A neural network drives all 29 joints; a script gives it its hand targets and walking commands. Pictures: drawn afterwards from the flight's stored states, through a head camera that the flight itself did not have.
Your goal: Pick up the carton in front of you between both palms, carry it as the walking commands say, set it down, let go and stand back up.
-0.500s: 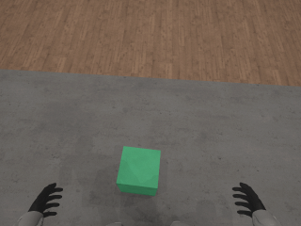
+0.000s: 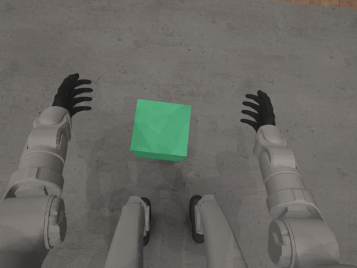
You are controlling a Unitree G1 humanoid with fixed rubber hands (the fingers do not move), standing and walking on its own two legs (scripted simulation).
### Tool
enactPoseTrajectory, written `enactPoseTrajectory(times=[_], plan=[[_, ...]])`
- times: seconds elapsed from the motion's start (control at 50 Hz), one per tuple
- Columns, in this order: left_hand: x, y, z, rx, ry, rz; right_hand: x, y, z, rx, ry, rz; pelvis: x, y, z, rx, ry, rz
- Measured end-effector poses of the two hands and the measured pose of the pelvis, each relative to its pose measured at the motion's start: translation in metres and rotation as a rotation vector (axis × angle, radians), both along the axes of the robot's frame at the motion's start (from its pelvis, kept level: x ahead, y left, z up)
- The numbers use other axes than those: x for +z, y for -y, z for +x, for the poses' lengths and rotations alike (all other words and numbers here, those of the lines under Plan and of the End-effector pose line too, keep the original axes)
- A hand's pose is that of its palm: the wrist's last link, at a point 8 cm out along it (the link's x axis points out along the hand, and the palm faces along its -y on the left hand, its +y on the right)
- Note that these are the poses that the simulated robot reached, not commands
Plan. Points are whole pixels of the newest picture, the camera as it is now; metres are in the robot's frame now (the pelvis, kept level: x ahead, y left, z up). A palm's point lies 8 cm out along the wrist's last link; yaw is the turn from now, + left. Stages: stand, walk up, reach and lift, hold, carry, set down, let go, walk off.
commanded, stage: reach and lift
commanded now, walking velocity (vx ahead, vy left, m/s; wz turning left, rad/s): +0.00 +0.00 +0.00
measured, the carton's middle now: (161, 133) +0.49 +0.03 -0.55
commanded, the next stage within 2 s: none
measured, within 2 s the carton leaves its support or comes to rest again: leaves its support in 1.92 s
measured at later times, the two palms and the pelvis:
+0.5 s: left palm (97, 99) +0.52 +0.21 -0.22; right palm (229, 115) +0.47 -0.17 -0.22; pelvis +0.01 +0.00 -0.08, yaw -2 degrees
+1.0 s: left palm (114, 123) +0.50 +0.20 -0.44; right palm (211, 132) +0.47 -0.17 -0.43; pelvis -0.05 -0.01 -0.27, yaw -2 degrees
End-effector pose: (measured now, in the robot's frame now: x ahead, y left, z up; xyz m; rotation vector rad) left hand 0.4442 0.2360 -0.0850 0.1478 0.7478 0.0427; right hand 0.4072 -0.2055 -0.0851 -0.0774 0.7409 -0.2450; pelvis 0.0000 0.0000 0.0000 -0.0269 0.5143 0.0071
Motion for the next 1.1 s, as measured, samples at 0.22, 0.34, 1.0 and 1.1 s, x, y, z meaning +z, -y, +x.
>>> enactPoseTrajectory(times=[0.22, 0.34, 1.0, 1.1], plan=[[-0.025, 0.019, 0.074, -0.024, 0.077, -0.047, -0.029, -0.034, 0.065, -0.026, 0.086, 0.034, -0.024, -0.006, -0.017, 0.011, -0.17, -0.013], [-0.055, 0.025, 0.084, -0.02, 0.08, -0.058, -0.058, -0.037, 0.072, -0.028, 0.084, 0.035, -0.032, -0.007, -0.007, 0.008, -0.26, -0.018], [-0.351, 0.033, 0.059, 0.038, 0.017, -0.052, -0.349, -0.037, 0.062, 0.015, -0.005, 0.059, -0.267, 0.009, -0.046, -0.018, -0.22, -0.028], [-0.385, 0.036, 0.059, 0.035, 0.002, -0.046, -0.382, -0.038, 0.063, 0.016, -0.024, 0.065, -0.284, 0.008, -0.048, -0.024, -0.182, -0.028]])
